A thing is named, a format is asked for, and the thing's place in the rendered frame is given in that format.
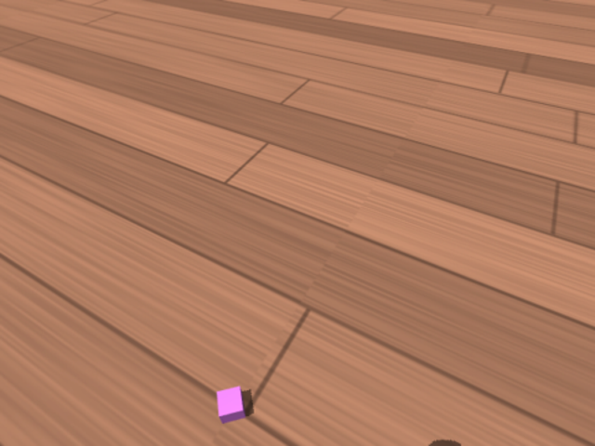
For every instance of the cube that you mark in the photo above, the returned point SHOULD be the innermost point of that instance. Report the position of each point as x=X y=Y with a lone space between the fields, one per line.
x=230 y=404

